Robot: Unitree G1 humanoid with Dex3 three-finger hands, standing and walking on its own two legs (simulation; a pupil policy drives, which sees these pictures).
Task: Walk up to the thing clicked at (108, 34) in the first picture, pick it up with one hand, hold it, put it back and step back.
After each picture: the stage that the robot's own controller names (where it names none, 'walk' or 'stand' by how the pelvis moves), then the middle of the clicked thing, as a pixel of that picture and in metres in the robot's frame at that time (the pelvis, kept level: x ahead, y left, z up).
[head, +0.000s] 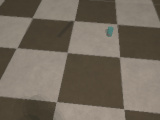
stand; (109, 31) +1.50 -0.32 -0.72
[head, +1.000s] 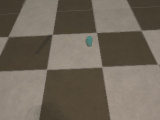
walk; (89, 41) +1.39 +0.04 -0.69
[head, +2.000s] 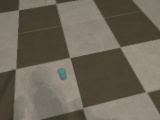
walk; (62, 74) +0.87 +0.25 -0.72
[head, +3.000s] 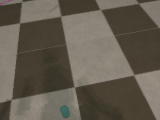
walk; (65, 112) +0.50 +0.21 -0.72
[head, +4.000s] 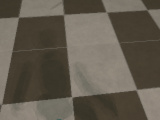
stand; out of the picture +0.36 +0.18 -0.70
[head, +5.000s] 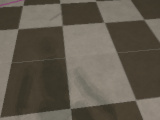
stand; out of the picture +0.32 +0.18 -0.72
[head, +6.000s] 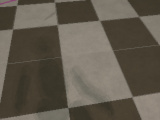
stand; out of the picture +0.32 +0.20 -0.73
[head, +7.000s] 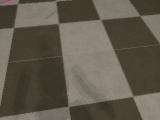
stand; out of the picture +0.32 +0.20 -0.73
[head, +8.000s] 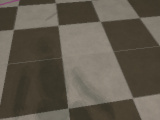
stand; out of the picture +0.32 +0.20 -0.73
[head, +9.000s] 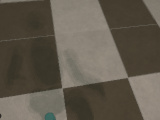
go down; (50, 118) +0.34 +0.20 -0.68
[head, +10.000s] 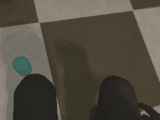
go down; (23, 67) +0.39 +0.25 -0.29
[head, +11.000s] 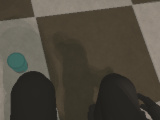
close in; (18, 63) +0.39 +0.25 -0.28
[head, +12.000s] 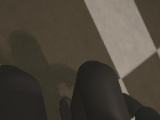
close in; out of the picture +0.36 +0.27 -0.21
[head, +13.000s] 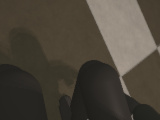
close; out of the picture +0.35 +0.28 -0.22
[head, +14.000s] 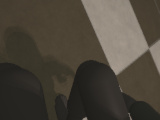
lift; out of the picture +0.34 +0.27 -0.23
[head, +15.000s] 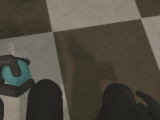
lift; (19, 77) +0.31 +0.23 -0.06
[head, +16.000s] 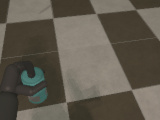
hold; (35, 86) +0.32 +0.17 +0.03
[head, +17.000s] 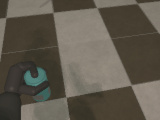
hold; (38, 85) +0.33 +0.17 +0.00
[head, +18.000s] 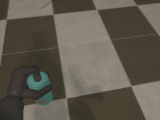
crouch; (41, 89) +0.32 +0.16 -0.01
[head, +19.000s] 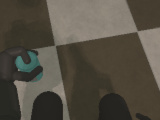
crouch; (30, 68) +0.37 +0.19 -0.09
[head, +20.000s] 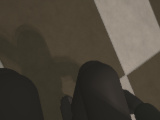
lower; out of the picture +0.36 +0.29 -0.22
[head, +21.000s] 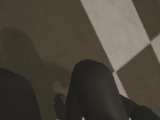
lower; out of the picture +0.37 +0.29 -0.22
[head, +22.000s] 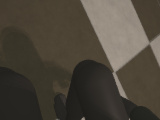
lower; out of the picture +0.37 +0.29 -0.22
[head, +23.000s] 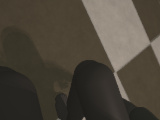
lower; out of the picture +0.36 +0.29 -0.22
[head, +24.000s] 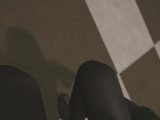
loosen; out of the picture +0.35 +0.27 -0.22
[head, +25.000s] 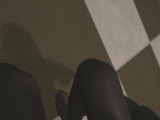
withdraw; out of the picture +0.35 +0.26 -0.22
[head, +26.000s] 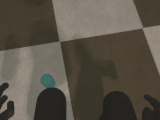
walk; (48, 81) +0.37 +0.20 -0.44
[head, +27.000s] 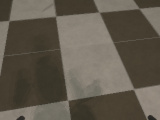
stand; out of the picture +0.31 +0.17 -0.66
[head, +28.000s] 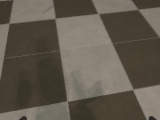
stand; out of the picture +0.32 +0.18 -0.66
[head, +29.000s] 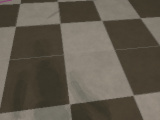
stand; out of the picture +0.33 +0.16 -0.71
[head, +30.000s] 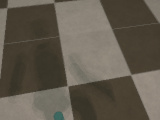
walk; (59, 118) +0.36 +0.17 -0.70
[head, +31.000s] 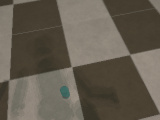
walk; (65, 92) +0.56 +0.19 -0.69
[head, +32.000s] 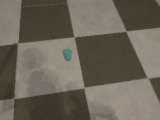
walk; (67, 55) +0.91 +0.16 -0.69
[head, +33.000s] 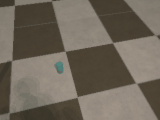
stand; (59, 67) +0.96 +0.24 -0.71
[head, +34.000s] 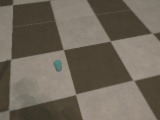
stand; (58, 66) +0.99 +0.25 -0.72
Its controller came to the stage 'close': yes
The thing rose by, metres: 0.70
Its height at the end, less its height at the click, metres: +0.00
